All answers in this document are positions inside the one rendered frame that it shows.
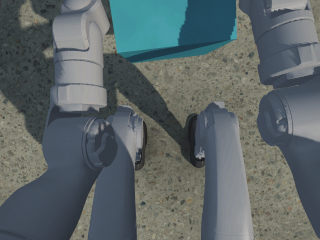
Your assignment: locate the right robot upper arm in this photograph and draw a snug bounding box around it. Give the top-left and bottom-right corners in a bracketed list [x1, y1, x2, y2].
[256, 82, 320, 239]

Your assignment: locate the robot left forearm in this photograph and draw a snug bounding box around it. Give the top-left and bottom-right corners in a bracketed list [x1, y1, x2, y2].
[42, 0, 110, 152]

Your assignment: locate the robot right forearm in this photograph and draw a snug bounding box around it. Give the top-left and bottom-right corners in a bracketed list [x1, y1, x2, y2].
[238, 0, 320, 89]

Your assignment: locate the carton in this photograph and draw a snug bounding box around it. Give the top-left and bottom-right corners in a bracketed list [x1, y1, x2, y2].
[109, 0, 237, 63]

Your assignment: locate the left robot upper arm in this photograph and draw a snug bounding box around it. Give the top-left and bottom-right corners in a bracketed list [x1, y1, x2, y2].
[0, 116, 118, 240]

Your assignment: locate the left robot thigh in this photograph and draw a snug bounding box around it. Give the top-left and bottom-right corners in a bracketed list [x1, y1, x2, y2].
[87, 111, 144, 240]

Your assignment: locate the robot right shin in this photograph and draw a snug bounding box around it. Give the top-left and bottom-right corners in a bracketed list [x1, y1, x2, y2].
[194, 101, 240, 158]

